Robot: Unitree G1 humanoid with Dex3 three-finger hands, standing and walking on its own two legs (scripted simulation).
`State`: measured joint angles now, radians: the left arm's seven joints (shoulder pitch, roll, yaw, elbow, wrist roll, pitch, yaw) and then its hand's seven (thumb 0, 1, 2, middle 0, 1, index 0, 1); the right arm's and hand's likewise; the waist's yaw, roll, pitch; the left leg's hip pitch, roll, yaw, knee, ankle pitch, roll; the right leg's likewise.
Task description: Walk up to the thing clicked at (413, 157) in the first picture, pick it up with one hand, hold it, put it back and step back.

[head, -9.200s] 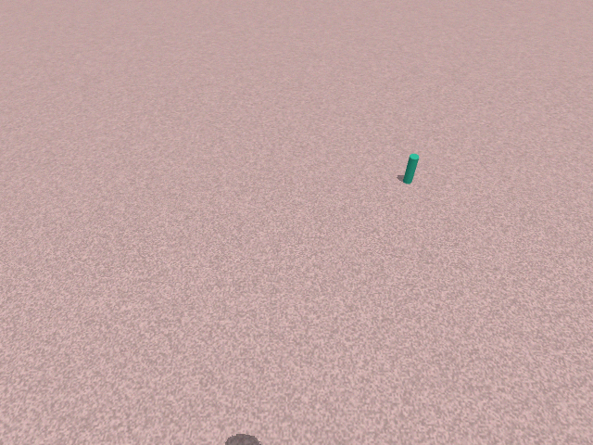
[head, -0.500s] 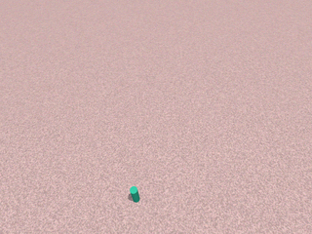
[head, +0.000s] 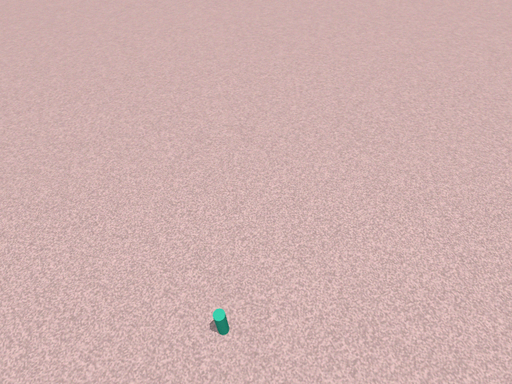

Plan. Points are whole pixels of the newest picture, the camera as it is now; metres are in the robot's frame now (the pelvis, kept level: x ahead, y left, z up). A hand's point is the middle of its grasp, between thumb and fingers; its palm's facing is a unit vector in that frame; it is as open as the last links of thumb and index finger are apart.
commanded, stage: stand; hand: left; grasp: from the side
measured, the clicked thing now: (221, 322) +0.45 +0.18 -0.70
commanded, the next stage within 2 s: go down in 0.36 s
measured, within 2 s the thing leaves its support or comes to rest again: neither
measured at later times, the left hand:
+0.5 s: hand out of the picture +0.07 +0.25 -0.16, palm faces -0.01 -0.94 -0.35, open 7.5 cm
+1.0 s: hand out of the picture +0.16 +0.27 -0.18, palm faces +0.05 -0.94 -0.33, open 16.4 cm
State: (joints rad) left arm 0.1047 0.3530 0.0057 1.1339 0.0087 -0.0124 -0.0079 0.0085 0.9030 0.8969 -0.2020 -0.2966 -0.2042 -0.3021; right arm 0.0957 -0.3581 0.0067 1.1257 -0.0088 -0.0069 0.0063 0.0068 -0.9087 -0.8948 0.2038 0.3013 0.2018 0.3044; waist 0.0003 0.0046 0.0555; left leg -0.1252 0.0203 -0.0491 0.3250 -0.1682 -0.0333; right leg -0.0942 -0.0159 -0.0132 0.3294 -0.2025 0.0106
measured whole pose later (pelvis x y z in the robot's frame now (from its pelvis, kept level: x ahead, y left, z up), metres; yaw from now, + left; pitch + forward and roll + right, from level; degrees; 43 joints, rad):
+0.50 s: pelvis +0.00 +0.00 +0.00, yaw +0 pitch -1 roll +0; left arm 0.13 0.35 0.01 1.11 0.00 -0.01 0.00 0.01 0.89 0.89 -0.19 -0.29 -0.20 -0.29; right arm 0.12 -0.36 0.01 1.09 0.00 0.00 0.00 0.01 -0.91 -0.90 0.20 0.30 0.20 0.30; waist 0.00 0.01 0.05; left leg -0.15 0.02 -0.05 0.34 -0.17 -0.03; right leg -0.12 -0.01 -0.02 0.35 -0.21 0.01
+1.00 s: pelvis +0.00 +0.01 -0.05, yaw -1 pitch +11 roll -1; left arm 0.14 0.32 0.21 0.68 0.05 0.21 -0.04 0.00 -0.32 0.12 -0.06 -0.09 -0.05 -0.10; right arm 0.25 -0.25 -0.02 0.63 0.02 -0.09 -0.04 0.01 -0.86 -0.88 0.20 0.30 0.20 0.30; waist -0.03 0.00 -0.08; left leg -0.65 0.02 -0.04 0.87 -0.42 -0.02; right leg -0.61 -0.01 0.01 0.85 -0.43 0.02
